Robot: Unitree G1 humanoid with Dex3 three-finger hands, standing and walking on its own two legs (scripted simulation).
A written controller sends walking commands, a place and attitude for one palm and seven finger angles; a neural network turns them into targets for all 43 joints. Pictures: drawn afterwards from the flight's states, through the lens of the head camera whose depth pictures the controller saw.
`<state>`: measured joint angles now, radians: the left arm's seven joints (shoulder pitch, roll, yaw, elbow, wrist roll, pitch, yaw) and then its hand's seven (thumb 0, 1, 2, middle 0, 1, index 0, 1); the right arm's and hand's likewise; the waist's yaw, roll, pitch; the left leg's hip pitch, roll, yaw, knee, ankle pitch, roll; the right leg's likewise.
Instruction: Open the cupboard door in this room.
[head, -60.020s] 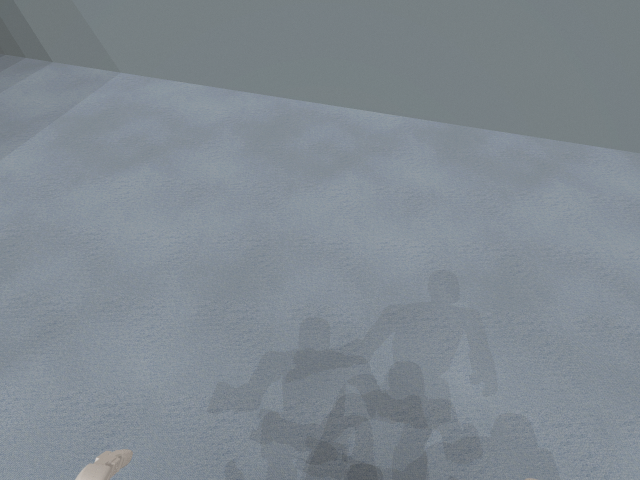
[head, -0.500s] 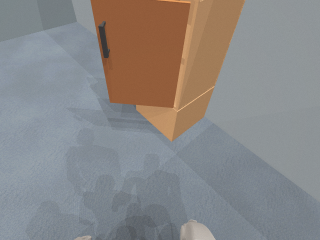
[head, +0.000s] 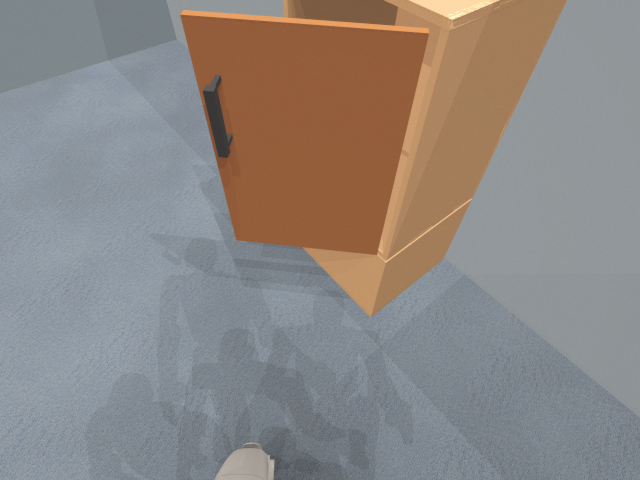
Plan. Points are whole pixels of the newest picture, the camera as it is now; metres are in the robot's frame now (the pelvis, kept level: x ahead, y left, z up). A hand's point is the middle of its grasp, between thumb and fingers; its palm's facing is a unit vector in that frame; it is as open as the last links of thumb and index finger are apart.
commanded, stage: take the last steps up to it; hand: left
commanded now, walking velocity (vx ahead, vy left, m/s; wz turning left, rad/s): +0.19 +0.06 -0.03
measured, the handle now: (220, 117) +0.70 +0.24 +0.03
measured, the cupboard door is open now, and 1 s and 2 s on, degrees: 44 44 44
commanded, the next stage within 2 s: come to a stop and stand still in 0.06 s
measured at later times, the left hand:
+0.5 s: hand (180, 421) +0.21 +0.23 -0.17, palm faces -0.03 -0.97 -0.23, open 7.3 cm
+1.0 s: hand (184, 472) +0.15 +0.21 -0.18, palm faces +0.02 -0.98 -0.20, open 7.3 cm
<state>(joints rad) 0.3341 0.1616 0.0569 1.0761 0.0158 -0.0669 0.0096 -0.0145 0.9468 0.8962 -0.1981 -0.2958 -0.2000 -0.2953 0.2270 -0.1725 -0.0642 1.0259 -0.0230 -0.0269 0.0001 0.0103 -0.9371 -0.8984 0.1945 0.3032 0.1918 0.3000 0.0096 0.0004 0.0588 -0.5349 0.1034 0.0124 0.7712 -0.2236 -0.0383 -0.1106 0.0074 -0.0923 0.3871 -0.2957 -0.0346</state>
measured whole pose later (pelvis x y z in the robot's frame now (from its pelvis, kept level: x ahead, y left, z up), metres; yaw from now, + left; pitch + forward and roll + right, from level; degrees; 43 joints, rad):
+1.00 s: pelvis +0.10 +0.02 -0.01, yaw -3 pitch +0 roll +0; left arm 0.21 0.19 0.04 1.02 0.01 0.02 0.03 0.00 0.92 0.90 -0.20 -0.30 -0.20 -0.30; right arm 0.19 -0.17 -0.04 1.05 -0.01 0.02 -0.01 0.00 -0.91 -0.90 0.20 0.30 0.19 0.30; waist 0.02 -0.04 0.07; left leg -0.19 -0.01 0.04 0.49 -0.29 0.00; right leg -0.26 -0.07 -0.07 0.55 -0.27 0.02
